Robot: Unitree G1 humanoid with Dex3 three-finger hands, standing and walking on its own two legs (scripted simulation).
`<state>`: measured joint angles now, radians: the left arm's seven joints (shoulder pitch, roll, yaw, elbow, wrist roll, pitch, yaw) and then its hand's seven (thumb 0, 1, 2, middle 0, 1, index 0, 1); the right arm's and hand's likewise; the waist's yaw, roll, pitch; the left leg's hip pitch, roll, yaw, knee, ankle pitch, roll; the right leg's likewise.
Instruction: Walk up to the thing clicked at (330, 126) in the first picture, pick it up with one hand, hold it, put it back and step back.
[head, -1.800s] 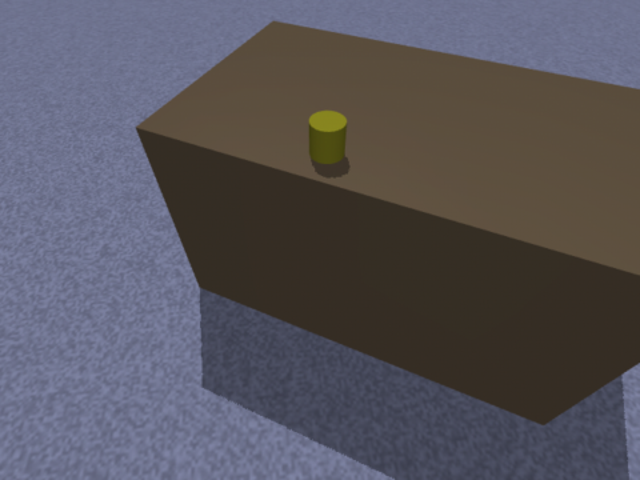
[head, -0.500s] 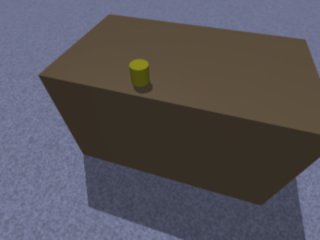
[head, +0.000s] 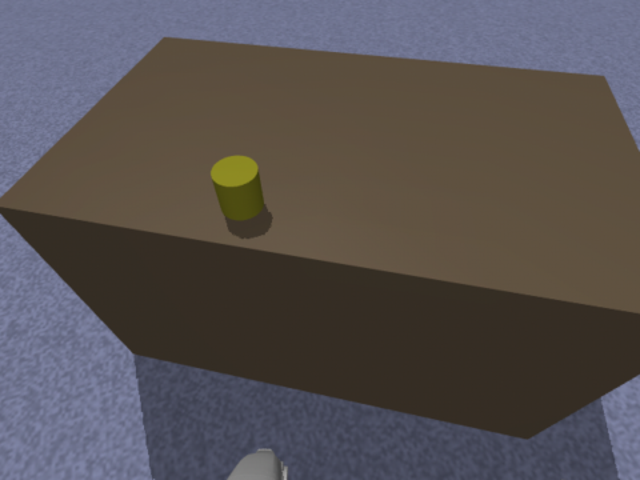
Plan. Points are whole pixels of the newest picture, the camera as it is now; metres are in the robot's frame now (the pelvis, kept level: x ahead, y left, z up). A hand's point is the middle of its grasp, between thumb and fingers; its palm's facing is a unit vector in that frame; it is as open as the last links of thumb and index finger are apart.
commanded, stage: walk up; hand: left
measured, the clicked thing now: (238, 188) +0.57 +0.20 -0.02
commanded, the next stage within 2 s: stand in 2.00 s
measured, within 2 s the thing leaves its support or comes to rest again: neither
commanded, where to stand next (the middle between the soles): +0.14 +0.04 m, yaw -8 degrees
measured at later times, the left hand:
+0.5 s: hand (150, 397) +0.24 +0.29 -0.14, palm faces -0.17 -0.89 -0.42, open 7.3 cm
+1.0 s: hand (137, 423) +0.21 +0.30 -0.15, palm faces -0.17 -0.91 -0.38, open 7.3 cm
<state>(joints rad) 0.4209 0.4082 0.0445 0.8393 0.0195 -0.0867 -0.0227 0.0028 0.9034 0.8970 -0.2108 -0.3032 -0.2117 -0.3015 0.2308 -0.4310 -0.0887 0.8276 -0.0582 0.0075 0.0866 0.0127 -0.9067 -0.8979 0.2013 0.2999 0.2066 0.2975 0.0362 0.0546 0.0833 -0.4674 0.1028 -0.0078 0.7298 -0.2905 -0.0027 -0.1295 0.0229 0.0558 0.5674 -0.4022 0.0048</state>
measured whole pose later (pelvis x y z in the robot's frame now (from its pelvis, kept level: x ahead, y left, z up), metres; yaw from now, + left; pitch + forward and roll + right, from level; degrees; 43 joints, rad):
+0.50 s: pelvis +0.10 +0.04 -0.02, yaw -7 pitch -3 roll +1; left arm 0.20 0.39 0.02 0.80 0.01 -0.03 0.00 0.00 0.91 0.90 -0.21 -0.30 -0.21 -0.30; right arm 0.22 -0.39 -0.03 0.81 0.01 0.03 0.00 0.01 -0.90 -0.90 0.20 0.30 0.21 0.30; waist -0.01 0.03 0.16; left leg -0.37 0.03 0.04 0.99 -0.59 0.02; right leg -0.42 0.03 0.01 0.77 -0.30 -0.04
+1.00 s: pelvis +0.08 +0.05 +0.00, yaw -9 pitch -3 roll +0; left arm 0.15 0.39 0.03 0.99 0.02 -0.01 -0.01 0.00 0.91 0.90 -0.21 -0.30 -0.21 -0.30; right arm 0.18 -0.41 -0.03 0.96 -0.01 -0.01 -0.01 0.01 -0.90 -0.90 0.20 0.30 0.21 0.30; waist 0.00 0.00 0.11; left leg -0.27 0.05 -0.01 0.69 -0.38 -0.01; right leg -0.30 0.01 0.02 0.68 -0.32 -0.01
